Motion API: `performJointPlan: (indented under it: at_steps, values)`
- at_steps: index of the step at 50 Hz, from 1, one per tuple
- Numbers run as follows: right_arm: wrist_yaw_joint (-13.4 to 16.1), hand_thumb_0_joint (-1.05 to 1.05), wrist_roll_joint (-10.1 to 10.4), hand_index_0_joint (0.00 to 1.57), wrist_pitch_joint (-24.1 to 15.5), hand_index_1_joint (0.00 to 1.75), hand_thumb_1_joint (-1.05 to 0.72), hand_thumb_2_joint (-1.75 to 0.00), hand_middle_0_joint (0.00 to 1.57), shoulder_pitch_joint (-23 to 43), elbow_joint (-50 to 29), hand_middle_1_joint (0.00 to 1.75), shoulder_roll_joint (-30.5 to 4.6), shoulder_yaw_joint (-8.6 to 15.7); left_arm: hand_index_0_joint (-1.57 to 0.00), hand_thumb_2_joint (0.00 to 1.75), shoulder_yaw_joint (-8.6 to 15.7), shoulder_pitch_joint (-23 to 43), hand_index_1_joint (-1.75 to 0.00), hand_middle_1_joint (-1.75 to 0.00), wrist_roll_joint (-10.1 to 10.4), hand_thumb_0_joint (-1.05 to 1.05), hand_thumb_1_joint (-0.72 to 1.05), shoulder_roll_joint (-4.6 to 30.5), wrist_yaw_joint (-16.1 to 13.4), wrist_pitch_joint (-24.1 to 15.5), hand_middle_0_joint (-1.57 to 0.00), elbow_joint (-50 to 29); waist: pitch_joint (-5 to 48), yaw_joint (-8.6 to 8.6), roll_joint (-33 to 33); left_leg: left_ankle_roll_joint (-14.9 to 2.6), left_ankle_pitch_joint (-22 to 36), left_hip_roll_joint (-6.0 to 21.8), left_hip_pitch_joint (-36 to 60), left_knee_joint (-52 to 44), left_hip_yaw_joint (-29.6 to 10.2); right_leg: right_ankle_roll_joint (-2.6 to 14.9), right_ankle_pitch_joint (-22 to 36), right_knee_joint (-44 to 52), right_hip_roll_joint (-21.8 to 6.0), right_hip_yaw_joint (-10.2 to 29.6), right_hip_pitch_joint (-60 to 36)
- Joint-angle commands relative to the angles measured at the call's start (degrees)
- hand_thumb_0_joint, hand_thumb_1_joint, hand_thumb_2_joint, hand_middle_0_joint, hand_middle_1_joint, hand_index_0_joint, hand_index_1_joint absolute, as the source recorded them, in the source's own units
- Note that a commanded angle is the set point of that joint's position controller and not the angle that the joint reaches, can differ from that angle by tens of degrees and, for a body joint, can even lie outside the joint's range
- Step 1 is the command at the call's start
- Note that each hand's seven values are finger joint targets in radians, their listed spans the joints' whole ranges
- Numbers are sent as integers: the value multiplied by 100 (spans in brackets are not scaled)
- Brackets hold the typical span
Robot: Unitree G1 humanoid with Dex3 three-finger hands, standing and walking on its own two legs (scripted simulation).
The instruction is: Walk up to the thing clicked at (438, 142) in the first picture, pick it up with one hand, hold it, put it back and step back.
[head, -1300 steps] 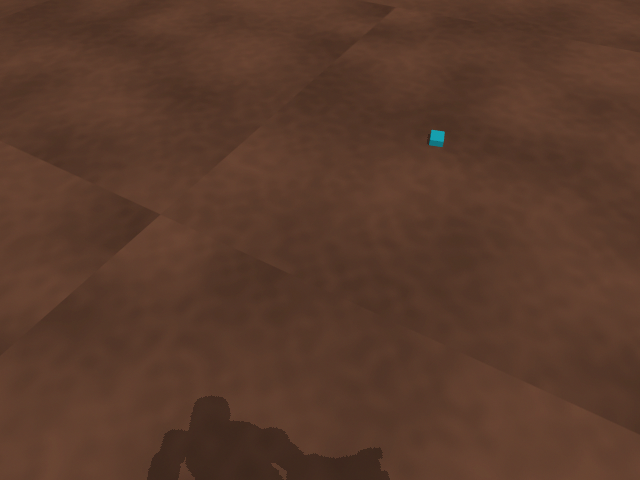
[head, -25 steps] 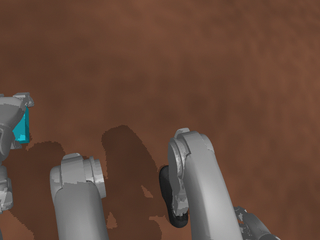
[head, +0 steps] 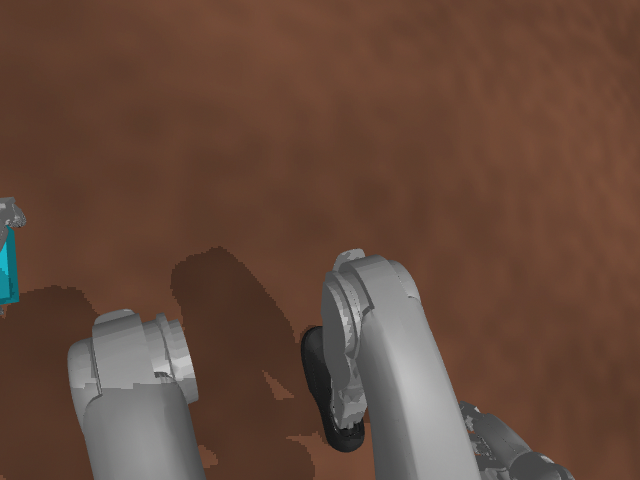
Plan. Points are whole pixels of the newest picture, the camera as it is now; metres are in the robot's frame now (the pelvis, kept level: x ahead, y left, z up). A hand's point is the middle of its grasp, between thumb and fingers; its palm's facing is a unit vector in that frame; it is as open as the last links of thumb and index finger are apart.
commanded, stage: rest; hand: left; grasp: from above
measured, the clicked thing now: out of the picture +0.40 +0.31 -0.26
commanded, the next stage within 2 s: open in 0.44 s
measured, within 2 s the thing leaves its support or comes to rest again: rests again in 1.92 s
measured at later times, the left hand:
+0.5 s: hand out of the picture +0.40 +0.30 -0.24, palm faces -0.49 -0.10 -0.87, open 12.1 cm
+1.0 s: hand out of the picture +0.40 +0.30 -0.25, palm faces -0.49 -0.08 -0.87, open 14.0 cm
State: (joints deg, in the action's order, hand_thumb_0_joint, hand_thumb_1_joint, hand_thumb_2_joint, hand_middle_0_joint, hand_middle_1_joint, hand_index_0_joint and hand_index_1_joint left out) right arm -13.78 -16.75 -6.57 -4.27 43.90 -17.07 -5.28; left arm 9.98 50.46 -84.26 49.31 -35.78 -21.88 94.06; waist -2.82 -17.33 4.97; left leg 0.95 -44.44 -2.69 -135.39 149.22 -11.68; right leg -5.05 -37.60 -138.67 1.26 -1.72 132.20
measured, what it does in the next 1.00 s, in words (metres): stands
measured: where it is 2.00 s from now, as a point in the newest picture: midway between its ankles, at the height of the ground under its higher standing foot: (258, 451)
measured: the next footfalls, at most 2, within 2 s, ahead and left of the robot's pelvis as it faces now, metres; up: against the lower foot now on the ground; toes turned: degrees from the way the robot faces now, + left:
none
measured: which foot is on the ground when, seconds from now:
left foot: down 0.00-1.00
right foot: down 0.00-1.00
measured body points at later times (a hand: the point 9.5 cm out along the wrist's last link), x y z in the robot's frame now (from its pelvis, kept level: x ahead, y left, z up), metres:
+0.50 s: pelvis +0.00 +0.01 +0.00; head +0.24 +0.13 +0.35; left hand +0.42 +0.30 -0.19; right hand +0.07 -0.26 -0.07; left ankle +0.05 +0.12 -0.25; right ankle +0.11 -0.15 -0.25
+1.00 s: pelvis -0.01 +0.01 +0.00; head +0.24 +0.14 +0.35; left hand +0.42 +0.30 -0.20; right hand +0.08 -0.26 -0.06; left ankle +0.05 +0.12 -0.25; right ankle +0.11 -0.15 -0.25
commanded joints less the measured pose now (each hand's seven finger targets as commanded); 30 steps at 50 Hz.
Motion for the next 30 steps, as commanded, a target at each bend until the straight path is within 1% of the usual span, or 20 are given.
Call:
performJointPlan:
  at_steps: [1, 2, 4, 5, 6, 7, 8, 9, 10, 11, 13, 16, 17, 20, 22, 25, 26, 27, 28, 30]
  values:
    - [22, 0, -34, 20, -102, 30, -91, -90, 20, -927, 5, 30, -1732, 475, -88, 113, 23, 1646, -84, -79, 115, 0, 47, 1256, -498, -21, -93, -738, 3825, -156, -2618, -171, 1581, 103, 3069, -1730, 754, 490, 1341, 882, 194, -1078, -1835]
    - [6, 0, -56, 20, -145, 30, -91, -90, 20, -889, -32, 30, -1771, 450, -88, 114, -53, 1629, -85, -79, 125, 0, 47, 1162, -525, 22, -94, -634, 3684, -226, -2625, -150, 1639, 106, 3077, -1721, 732, 483, 1359, 850, 174, -1131, -1709]
    - [-51, 0, -96, 20, -232, 30, -91, -90, 20, -881, 33, 30, -1803, 390, -88, 112, -97, 1711, -84, -79, 72, 0, 47, 1187, -572, 101, -93, -364, 3552, -273, -2726, -108, 1627, 128, 3195, -1743, 675, 468, 1338, 757, 164, -1193, -1543]
    - [-68, 0, -97, 20, -253, 30, -91, -90, 20, -823, 166, 30, -1797, 367, -88, 112, -265, 1770, -83, -77, 115, 0, 46, 1003, -597, 128, -94, -277, 3398, -269, -2799, -91, 1469, 126, 3104, -1835, 606, 471, 1155, 744, 160, -1213, -1401]
    - [-82, 0, -116, 20, -292, 30, -90, -90, 20, -739, 64, 30, -1849, 347, -88, 110, -76, 1770, -82, -77, 92, 0, 47, 1324, -661, 135, -93, -391, 3495, -240, -2800, -95, 1525, 141, 3144, -1801, 575, 470, 1231, 755, 177, -1231, -1490]
    - [-109, 0, -87, 20, -336, 30, -91, -90, 20, -737, 9, 30, -1880, 311, -88, 111, -190, 1766, -82, -77, 44, 0, 46, 1272, -654, 190, -93, -300, 3405, -243, -2858, -104, 1462, 120, 3101, -1767, 626, 483, 1218, 738, 178, -1178, -1520]
    - [-146, 0, -141, 20, -361, 30, -91, -90, 20, -813, 31, 30, -1903, 320, -87, 109, -115, 1732, -82, -77, 51, 0, 45, 1277, -680, 231, -92, -300, 3466, -318, -2739, -100, 1629, 133, 3100, -1745, 609, 440, 1378, 753, 158, -1203, -1644]
    - [-171, 0, -137, 20, -386, 30, -90, -90, 20, -742, 17, 30, -1906, 297, -86, 109, -175, 1706, -81, -76, 52, 0, 45, 1205, -687, 277, -91, -216, 3424, -320, -2653, -112, 1633, 129, 3029, -1702, 608, 447, 1412, 744, 168, -1189, -1669]
    - [-206, 0, -131, 20, -397, 30, -90, -90, 20, -835, 54, 30, -1882, 232, -85, 108, -43, 1682, -80, -75, 65, 0, 42, 1336, -694, 301, -90, -89, 3415, -357, -2608, -110, 1691, 134, 3041, -1703, 588, 449, 1477, 736, 168, -1212, -1732]
    - [-228, 0, -114, 20, -428, 30, -90, -90, 20, -782, 55, 30, -1888, 229, -84, 110, -116, 1757, -81, -76, 107, 0, 41, 1214, -692, 308, -89, -90, 3310, -395, -2638, -94, 1664, 152, 3043, -1723, 538, 442, 1430, 698, 147, -1207, -1660]
    - [-237, 0, -127, 20, -466, 30, -90, -90, 20, -683, 86, 30, -1921, 212, -81, 108, -132, 1804, -83, -78, 135, 0, 38, 1273, -725, 343, -86, 4, 3272, -373, -2593, -138, 1434, 138, 2860, -1737, 552, 470, 1266, 814, 197, -1199, -1692]
    - [-275, 0, -128, 20, -560, 30, -91, -90, 20, -654, 39, 30, -2001, 218, -80, 110, -267, 1836, -84, -79, 224, 0, 36, 1119, -670, 379, -85, 37, 3151, -457, -2570, -122, 1349, 151, 2873, -1753, 489, 441, 1182, 796, 152, -1206, -1573]
    - [-278, 0, -134, 20, -571, 30, -91, -90, 20, -660, 55, 30, -1990, 167, -79, 108, -197, 1803, -83, -78, 212, 0, 34, 1278, -683, 381, -84, 110, 3209, -424, -2572, -150, 1315, 144, 2829, -1736, 495, 457, 1175, 822, 183, -1201, -1687]
    - [-308, 0, -110, 20, -562, 30, -91, -90, 20, -684, 46, 30, -1933, 68, -76, 107, -177, 1707, -83, -77, 216, 0, 31, 1304, -658, 367, -82, 275, 3199, -445, -2432, -163, 1412, 137, 2749, -1692, 499, 456, 1299, 833, 186, -1190, -1868]
    - [-308, 0, -112, 20, -610, 30, -91, -90, 20, -571, 3, 30, -1942, 60, -76, 109, -307, 1741, -84, -78, 266, 0, 30, 1156, -626, 363, -82, 248, 3094, -456, -2421, -167, 1308, 155, 2752, -1671, 447, 467, 1187, 811, 161, -1176, -1733]
    - [-300, 0, -129, 20, -589, 30, -91, -90, 20, -660, 9, 30, -2021, 52, -75, 106, -273, 1728, -83, -77, 256, 0, 28, 1310, -637, 321, -81, 317, 3122, -482, -2460, -158, 1241, 156, 2770, -1780, 411, 475, 1143, 857, 192, -1208, -1762]
    - [-319, 0, -132, 20, -609, 30, -91, -90, 20, -611, -4, 30, -1976, -4, -74, 106, -366, 1690, -82, -76, 276, 0, 28, 1197, -609, 314, -80, 332, 3024, -497, -2414, -166, 1269, 161, 2699, -1691, 433, 463, 1186, 866, 179, -1199, -1812]
    - [-314, 0, -165, 20, -610, 30, -91, -90, 20, -558, 43, 30, -1932, -66, -73, 104, -351, 1714, -81, -76, 291, 0, 27, 1256, -639, 299, -79, 324, 3062, -453, -2372, -178, 1227, 157, 2637, -1707, 407, 478, 1132, 872, 196, -1195, -1866]
    - [-304, 0, -157, 20, -596, 30, -90, -90, 20, -560, 35, 30, -1953, -43, -65, 111, -376, 1679, -86, -79, 302, 0, 19, 1230, -655, 300, -71, 285, 3109, -439, -2327, -171, 1265, 156, 2659, -1746, 401, 487, 1158, 925, 214, -1194, -1868]
    - [-318, 0, -161, 20, -619, 30, -90, -90, 20, -562, 3, 30, -1940, -103, -50, 111, -401, 1707, -89, -84, 340, 0, 3, 1210, -628, 291, -55, 321, 3029, -491, -2323, -199, 1179, 155, 2608, -1649, 460, 484, 1123, 946, 209, -1186, -1932]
